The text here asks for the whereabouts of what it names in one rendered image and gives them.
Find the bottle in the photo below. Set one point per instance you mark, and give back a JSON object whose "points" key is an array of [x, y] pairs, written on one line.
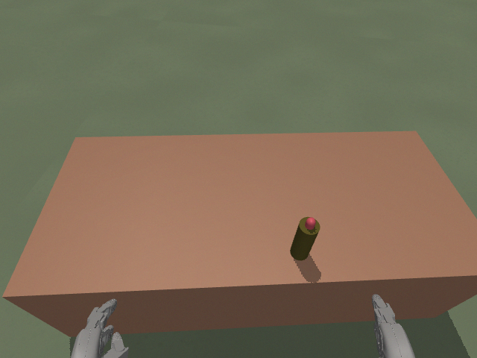
{"points": [[304, 238]]}

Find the right robot hand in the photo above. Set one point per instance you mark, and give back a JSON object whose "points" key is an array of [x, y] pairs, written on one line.
{"points": [[391, 339]]}

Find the left robot hand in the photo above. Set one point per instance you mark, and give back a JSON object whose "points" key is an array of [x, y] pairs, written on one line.
{"points": [[90, 342]]}

